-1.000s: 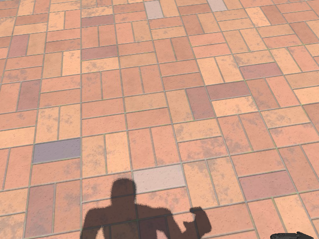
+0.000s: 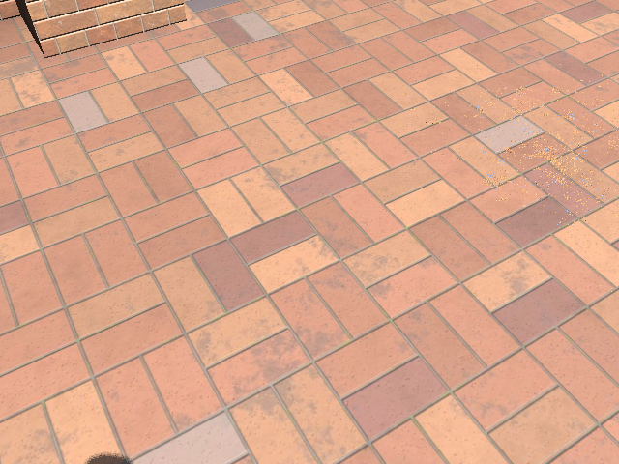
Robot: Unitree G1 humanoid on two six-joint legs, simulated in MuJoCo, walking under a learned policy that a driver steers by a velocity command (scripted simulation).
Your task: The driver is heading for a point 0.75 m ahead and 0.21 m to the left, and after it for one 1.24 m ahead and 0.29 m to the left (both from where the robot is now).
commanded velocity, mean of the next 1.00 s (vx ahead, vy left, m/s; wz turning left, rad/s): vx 0.37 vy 0.00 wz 0.25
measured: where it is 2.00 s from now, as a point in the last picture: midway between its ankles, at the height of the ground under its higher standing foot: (213, 340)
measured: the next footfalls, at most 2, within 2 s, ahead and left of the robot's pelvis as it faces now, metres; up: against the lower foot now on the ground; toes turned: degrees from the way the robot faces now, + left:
left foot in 0.76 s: +0.39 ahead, +0.09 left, +0.00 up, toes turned +16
right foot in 1.32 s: +0.76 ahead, +0.08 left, +0.00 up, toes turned +33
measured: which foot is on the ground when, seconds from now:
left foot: down 0.00-0.28, up 0.30-0.74, down 0.76-1.00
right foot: down 0.00-0.78, up 0.80-1.00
